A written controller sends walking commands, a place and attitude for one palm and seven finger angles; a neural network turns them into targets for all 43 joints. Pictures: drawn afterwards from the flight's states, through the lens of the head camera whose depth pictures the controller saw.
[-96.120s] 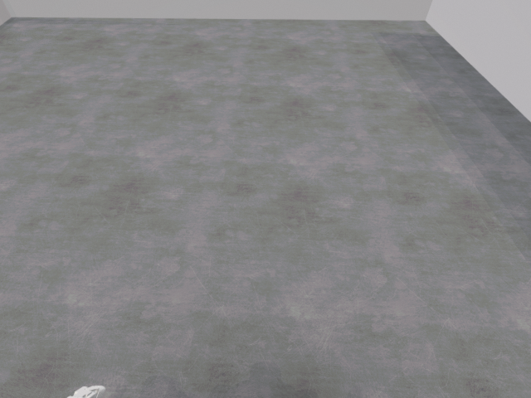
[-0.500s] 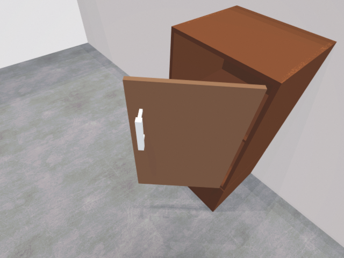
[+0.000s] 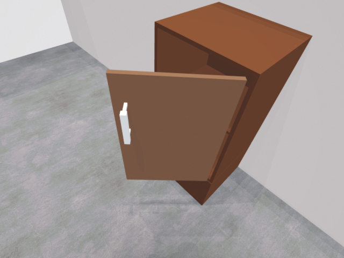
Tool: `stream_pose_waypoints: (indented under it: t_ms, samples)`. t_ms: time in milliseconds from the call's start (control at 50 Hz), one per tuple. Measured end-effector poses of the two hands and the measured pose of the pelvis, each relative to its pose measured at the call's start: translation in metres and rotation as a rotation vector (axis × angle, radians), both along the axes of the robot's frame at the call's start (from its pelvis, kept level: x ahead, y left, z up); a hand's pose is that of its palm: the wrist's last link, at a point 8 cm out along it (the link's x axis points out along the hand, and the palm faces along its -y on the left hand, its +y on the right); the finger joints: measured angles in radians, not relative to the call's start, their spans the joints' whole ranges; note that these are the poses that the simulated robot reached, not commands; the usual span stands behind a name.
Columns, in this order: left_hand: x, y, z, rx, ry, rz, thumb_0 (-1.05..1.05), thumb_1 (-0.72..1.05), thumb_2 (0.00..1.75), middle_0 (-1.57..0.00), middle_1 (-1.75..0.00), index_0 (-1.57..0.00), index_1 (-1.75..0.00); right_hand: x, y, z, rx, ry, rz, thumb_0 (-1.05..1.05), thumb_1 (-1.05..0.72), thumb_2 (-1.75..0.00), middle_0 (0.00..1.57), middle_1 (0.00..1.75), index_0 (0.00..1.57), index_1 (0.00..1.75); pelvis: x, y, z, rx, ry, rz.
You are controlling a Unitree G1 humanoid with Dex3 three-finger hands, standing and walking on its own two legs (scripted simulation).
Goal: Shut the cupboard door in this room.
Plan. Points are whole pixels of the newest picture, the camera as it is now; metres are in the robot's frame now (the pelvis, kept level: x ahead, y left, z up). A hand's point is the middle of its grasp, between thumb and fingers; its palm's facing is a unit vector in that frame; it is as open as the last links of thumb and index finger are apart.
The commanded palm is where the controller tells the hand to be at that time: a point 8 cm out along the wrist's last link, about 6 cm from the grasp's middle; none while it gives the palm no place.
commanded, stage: shuffle to correct the standing spot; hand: left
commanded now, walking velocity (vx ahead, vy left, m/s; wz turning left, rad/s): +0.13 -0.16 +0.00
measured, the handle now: (126, 124) +0.50 +0.18 -0.02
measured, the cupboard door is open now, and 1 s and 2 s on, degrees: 46 46 46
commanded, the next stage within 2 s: come to a stop and stand still in 0.26 s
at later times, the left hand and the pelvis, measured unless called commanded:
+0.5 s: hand out of the picture +0.01 +0.11 -0.18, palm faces +0.09 -0.99 -0.11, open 7.3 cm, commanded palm none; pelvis +0.03 -0.04 +0.01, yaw +3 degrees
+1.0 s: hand out of the picture +0.03 +0.11 -0.16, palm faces +0.08 -0.98 -0.21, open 7.3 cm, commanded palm none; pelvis +0.02 -0.07 +0.01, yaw +3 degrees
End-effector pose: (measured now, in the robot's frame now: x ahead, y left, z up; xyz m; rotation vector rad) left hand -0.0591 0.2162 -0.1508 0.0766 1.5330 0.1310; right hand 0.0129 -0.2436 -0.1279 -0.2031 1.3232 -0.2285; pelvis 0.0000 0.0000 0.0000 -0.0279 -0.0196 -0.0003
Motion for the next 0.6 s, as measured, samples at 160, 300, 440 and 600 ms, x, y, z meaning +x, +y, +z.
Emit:
stream_pose_waypoints:
  t_ms: [160, 300, 440, 600]
  samples:
    - [0.059, -0.02, 0.015, 0.056, -0.205, -0.022, 0.0, 0.91, 0.9, -0.2, -0.3, -0.2, -0.3, -0.01, -0.02, -0.009, 0.056, 0.027, -0.015, 0.0, -0.9, -0.89, 0.2, 0.3, 0.2, 0.3, -0.003, -0.031, 0.004, 0.027, 0.014, -0.002]
    - [0.068, -0.043, 0.022, 0.056, -0.236, 0.016, 0.0, 0.91, 0.9, -0.2, -0.3, -0.2, -0.3, 0.012, -0.029, 0.002, 0.081, 0.01, 0.009, 0.01, -0.91, -0.9, 0.2, 0.3, 0.2, 0.3, 0.007, -0.044, 0.014, 0.015, 0.011, 0.046]
    - [0.06, -0.049, 0.001, 0.001, -0.169, 0.048, 0.0, 0.92, 0.9, -0.2, -0.3, -0.2, -0.3, 0.037, -0.027, 0.003, 0.036, -0.02, 0.052, 0.01, -0.93, -0.9, 0.2, 0.3, 0.2, 0.3, 0.023, -0.042, 0.004, -0.014, 0.01, 0.058]
    - [0.071, -0.056, 0.01, 0.002, -0.107, 0.046, 0.01, 0.93, 0.9, -0.2, -0.3, -0.2, -0.3, 0.034, -0.018, 0.003, 0.059, 0.061, 0.064, 0.01, -0.92, -0.9, 0.2, 0.3, 0.2, 0.3, 0.037, -0.045, 0.013, 0.02, 0.004, 0.063]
